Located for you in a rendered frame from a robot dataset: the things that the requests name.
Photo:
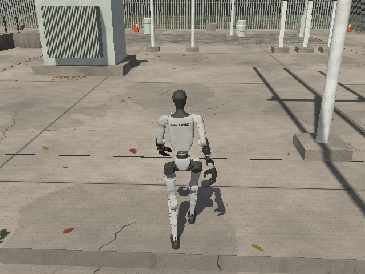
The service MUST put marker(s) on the left robot forearm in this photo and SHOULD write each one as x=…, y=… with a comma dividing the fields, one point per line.
x=160, y=147

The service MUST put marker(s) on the robot left foot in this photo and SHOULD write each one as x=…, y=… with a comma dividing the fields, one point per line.
x=175, y=244

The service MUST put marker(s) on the humanoid robot torso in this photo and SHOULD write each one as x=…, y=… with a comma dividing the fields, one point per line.
x=181, y=134

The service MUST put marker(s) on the right robot hand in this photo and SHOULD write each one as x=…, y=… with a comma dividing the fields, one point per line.
x=214, y=175

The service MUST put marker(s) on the right robot forearm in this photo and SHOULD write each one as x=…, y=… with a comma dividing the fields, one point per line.
x=208, y=156

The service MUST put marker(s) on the robot left upper arm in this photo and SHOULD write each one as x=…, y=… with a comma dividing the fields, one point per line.
x=161, y=129

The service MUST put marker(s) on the left robot hand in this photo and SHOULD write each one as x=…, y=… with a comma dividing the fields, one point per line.
x=165, y=149

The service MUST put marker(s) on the robot right upper arm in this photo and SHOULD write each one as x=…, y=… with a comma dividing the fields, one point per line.
x=197, y=119

